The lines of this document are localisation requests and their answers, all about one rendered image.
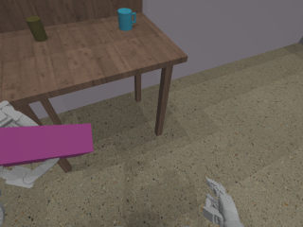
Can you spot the left robot hand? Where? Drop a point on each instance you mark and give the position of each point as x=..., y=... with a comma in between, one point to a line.
x=20, y=175

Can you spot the sponge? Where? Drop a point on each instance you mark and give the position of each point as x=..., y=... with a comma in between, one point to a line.
x=35, y=144

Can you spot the right robot hand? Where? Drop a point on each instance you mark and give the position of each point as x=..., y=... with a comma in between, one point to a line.
x=222, y=209

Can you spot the table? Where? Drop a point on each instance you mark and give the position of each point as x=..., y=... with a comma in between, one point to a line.
x=84, y=48

